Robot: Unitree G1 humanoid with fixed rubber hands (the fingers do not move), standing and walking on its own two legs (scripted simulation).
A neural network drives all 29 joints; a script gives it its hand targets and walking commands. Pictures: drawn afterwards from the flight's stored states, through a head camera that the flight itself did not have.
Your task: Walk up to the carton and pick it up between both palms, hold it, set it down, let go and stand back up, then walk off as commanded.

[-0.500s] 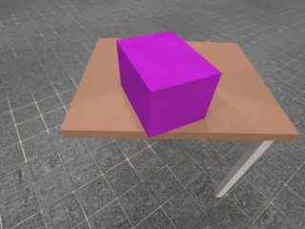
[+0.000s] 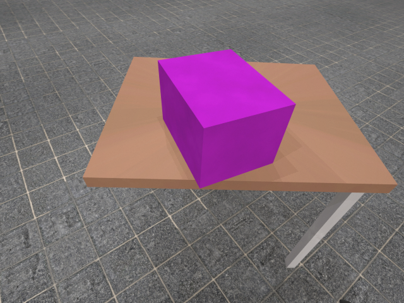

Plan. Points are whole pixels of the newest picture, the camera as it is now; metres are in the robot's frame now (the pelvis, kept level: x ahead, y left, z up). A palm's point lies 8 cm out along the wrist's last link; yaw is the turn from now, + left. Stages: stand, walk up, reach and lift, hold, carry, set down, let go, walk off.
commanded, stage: walk up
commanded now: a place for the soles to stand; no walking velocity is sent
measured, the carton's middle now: (216, 112) +0.57 -0.02 +0.07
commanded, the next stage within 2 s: none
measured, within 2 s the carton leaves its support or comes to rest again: neither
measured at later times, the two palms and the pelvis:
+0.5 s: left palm out of the picture +0.12 +0.26 -0.09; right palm out of the picture +0.07 -0.36 -0.13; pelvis +0.06 -0.06 +0.00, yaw +1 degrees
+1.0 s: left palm (86, 281) +0.21 +0.27 -0.12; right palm (334, 244) +0.29 -0.33 -0.11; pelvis +0.19 -0.03 +0.00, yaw +3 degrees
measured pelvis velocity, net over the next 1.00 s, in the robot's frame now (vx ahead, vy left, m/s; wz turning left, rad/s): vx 0.19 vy -0.03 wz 0.05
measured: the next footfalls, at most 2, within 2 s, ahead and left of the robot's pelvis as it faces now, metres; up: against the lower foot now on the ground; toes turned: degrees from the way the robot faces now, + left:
left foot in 0.90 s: +0.31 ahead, +0.06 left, +0.00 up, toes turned -3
right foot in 1.26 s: +0.19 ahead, -0.16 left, +0.00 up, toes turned +6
